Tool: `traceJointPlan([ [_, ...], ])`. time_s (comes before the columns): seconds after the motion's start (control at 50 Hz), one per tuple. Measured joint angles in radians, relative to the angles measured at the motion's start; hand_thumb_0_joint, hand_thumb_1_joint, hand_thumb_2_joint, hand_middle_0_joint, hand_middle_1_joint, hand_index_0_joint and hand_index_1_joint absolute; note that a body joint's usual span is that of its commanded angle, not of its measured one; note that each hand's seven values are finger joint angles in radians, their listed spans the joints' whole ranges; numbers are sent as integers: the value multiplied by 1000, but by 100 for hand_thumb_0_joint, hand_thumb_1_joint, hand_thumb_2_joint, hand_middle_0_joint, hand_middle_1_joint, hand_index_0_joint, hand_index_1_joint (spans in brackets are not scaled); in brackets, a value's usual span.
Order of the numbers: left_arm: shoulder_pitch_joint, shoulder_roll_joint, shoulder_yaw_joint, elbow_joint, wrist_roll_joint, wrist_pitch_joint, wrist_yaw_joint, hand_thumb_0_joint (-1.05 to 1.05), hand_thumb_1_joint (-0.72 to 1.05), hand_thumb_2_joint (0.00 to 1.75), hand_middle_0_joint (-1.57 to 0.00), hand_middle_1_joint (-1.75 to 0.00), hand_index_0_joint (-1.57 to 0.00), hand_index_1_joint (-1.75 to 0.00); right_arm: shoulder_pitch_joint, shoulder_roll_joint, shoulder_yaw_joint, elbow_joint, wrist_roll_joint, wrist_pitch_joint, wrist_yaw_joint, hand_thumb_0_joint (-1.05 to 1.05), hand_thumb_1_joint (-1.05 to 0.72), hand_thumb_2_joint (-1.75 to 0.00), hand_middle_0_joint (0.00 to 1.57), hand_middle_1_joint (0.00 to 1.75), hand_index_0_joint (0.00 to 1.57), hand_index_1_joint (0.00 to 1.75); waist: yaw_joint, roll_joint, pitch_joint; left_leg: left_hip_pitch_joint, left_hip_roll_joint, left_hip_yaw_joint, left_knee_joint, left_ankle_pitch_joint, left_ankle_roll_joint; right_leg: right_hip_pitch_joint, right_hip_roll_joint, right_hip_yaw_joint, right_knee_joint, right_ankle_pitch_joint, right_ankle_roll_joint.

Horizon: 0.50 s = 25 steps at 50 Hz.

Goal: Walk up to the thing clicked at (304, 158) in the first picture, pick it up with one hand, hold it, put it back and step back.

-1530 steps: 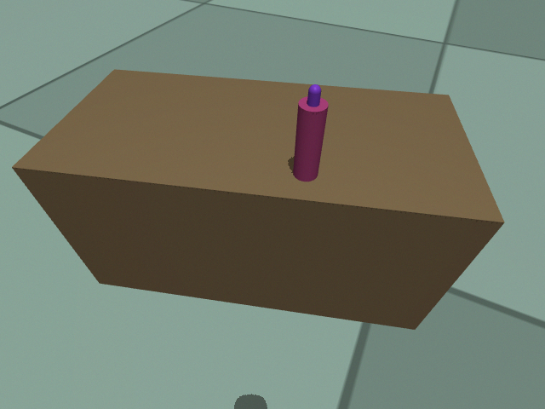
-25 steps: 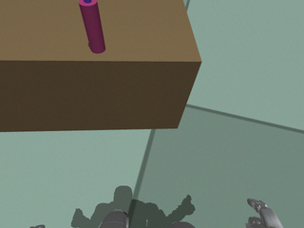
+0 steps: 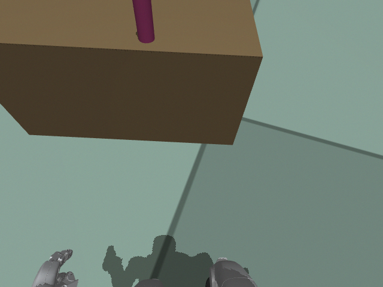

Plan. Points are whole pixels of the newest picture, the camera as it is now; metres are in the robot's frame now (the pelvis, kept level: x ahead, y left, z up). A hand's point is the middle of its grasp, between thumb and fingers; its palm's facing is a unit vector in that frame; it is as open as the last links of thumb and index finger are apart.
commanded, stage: step back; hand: left
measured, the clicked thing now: (142, 6) +1.03 +0.19 +0.02
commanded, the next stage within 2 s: stand in 1.14 s
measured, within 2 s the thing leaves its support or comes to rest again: neither
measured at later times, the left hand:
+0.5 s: hand out of the picture -0.01 +0.27 -0.14, palm faces +0.00 -0.92 -0.40, open 7.4 cm
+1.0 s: hand out of the picture +0.09 +0.25 -0.14, palm faces +0.00 -0.94 -0.35, open 7.4 cm
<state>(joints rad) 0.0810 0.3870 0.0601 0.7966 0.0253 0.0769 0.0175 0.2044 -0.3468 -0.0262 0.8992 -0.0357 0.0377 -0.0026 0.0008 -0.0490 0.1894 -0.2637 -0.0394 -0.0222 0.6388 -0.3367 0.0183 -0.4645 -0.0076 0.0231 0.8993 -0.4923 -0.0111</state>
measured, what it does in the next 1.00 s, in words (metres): steps on the spot: right foot, then left foot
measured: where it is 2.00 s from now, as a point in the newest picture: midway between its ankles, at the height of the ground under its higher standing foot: outside the picture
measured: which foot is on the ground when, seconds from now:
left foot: down 0.00-0.22, up 0.24-0.46, down 0.48-1.00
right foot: up 0.00-0.18, down 0.20-1.00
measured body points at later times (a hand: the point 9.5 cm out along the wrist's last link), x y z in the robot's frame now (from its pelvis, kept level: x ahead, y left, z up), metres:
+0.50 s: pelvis -0.07 -0.01 +0.01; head -0.05 -0.01 +0.45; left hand -0.01 +0.31 -0.11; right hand +0.01 -0.32 -0.12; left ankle -0.05 +0.12 -0.72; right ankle -0.09 -0.14 -0.72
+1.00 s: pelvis -0.02 +0.00 +0.01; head +0.00 -0.01 +0.46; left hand +0.09 +0.30 -0.11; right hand +0.05 -0.31 -0.12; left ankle -0.02 +0.13 -0.72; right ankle -0.03 -0.13 -0.72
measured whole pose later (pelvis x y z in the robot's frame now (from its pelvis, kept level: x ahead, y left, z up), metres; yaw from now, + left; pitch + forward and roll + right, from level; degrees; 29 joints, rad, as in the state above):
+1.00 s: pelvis -0.02 +0.00 +0.01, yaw +0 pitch -2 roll +1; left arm 0.09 0.35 0.03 1.00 0.02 -0.02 0.00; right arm 0.17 -0.36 -0.04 1.04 -0.02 -0.02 0.00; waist 0.01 -0.01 0.07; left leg -0.22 0.00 -0.01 0.56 -0.29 -0.02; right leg -0.23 -0.06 -0.03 0.61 -0.35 0.02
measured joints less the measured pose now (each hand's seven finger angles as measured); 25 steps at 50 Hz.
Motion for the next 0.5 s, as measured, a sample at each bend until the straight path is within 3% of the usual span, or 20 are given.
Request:
traceJointPlan([
  [0.06,26,-6,-5,27,-8,3,-11,0,91,90,-20,-30,-20,-30,0,0,3,-8,-8,-4,-4,1,-90,-90,21,30,20,30,-5,20,-38,-15,37,-14,-32,39,-6,0,67,52,171,-32,-5],
  [0.1,47,-4,-3,38,-9,-5,-17,0,91,90,-21,-30,-20,-30,-8,-3,2,-13,-6,-10,-5,1,-90,-90,21,30,20,30,2,19,-61,-30,51,-10,-47,61,-14,36,73,67,173,-11,-4],
  [0.18,95,2,-5,76,-5,-40,-23,0,91,90,-21,-30,-20,-30,-46,-16,-6,-27,-7,-12,4,1,-90,-90,21,30,20,30,17,16,-89,-72,66,16,-22,70,-23,206,22,38,-158,17,10],
  [0.2,106,0,-4,92,-4,-53,-21,0,91,90,-21,-30,-20,-30,-60,-23,-7,-30,-5,-10,7,1,-90,-90,21,30,20,30,23,23,-92,-88,76,22,7,60,-29,255,19,30,-275,73,8],
  [0.24,113,-33,-6,135,9,-72,-13,0,91,90,-20,-30,-20,-30,-82,-44,-17,-22,2,-3,4,1,-90,-90,20,30,20,30,11,102,-73,-103,115,-29,74,15,-16,296,71,-4,-328,136,2],
  [0.28,141,-43,-14,154,20,-81,-16,1,91,90,-21,-30,-20,-30,-67,-42,-20,-9,4,3,2,1,-90,-90,20,30,20,30,26,108,-104,-122,79,-59,131,-95,-13,284,69,0,-319,138,-6],
  [0.32,162,-42,-15,170,22,-83,-17,1,90,90,-21,-30,-21,-30,-51,-38,-18,9,9,2,11,1,-90,-90,20,30,20,30,43,88,-127,-121,48,-55,179,-119,-16,276,47,19,-313,137,-12],
  [0.4,167,-41,-12,184,20,-100,-19,1,90,90,-21,-30,-21,-30,-19,-51,-22,43,11,-7,24,1,-90,-90,20,30,20,30,36,93,-143,-87,45,-62,144,-96,-17,272,21,1,-329,150,3],
  [0.46,155,-30,-11,178,18,-105,-25,1,90,90,-21,-30,-21,-30,-1,-56,-25,69,7,-14,29,1,-90,-90,20,30,20,30,33,94,-139,-33,55,-36,27,-96,-20,259,2,-19,-317,142,16],
  [0.5,142,-12,-10,176,15,-97,-25,1,90,90,-21,-30,-21,-30,-3,-39,-28,89,4,-25,28,1,-90,-90,20,30,20,30,34,58,-118,3,31,-14,-57,40,-25,251,-31,-10,-287,127,29],
])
